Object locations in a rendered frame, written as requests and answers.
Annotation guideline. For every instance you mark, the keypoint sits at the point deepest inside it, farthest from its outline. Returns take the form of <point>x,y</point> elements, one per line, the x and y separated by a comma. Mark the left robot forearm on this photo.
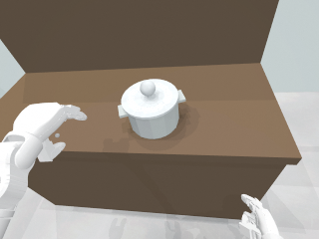
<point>18,152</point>

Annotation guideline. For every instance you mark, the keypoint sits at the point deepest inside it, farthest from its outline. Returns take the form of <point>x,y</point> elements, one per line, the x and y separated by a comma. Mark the knob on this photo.
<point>147,88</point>

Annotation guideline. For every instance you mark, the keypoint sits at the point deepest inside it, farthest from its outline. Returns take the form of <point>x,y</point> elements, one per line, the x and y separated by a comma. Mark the table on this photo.
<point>231,137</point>

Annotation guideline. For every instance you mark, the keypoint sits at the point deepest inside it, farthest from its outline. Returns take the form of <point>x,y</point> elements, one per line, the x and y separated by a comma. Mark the robot right hand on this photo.
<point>253,227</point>

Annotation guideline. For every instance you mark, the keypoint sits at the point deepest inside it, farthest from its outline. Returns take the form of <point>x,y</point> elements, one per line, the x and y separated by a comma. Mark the robot left hand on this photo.
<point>42,120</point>

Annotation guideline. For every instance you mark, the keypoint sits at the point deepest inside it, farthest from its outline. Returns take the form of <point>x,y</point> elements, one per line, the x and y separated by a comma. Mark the pot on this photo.
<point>157,127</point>

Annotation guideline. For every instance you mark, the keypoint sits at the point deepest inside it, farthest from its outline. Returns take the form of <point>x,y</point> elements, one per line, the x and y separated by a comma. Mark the lid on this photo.
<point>142,107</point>

